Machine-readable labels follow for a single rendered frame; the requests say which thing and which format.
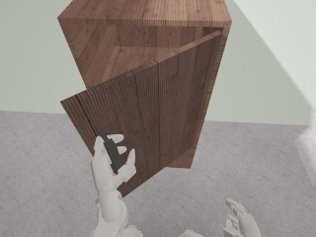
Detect left robot forearm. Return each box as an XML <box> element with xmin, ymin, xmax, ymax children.
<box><xmin>90</xmin><ymin>190</ymin><xmax>129</xmax><ymax>237</ymax></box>

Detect cupboard door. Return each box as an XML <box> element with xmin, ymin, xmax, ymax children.
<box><xmin>60</xmin><ymin>31</ymin><xmax>223</xmax><ymax>198</ymax></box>

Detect right robot hand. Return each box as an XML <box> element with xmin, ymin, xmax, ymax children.
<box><xmin>223</xmin><ymin>197</ymin><xmax>262</xmax><ymax>237</ymax></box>

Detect left robot hand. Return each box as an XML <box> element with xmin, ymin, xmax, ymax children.
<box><xmin>90</xmin><ymin>134</ymin><xmax>136</xmax><ymax>197</ymax></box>

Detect handle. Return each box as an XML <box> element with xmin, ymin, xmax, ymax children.
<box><xmin>98</xmin><ymin>129</ymin><xmax>123</xmax><ymax>172</ymax></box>

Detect robot left shin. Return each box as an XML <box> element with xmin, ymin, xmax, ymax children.
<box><xmin>127</xmin><ymin>225</ymin><xmax>137</xmax><ymax>229</ymax></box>

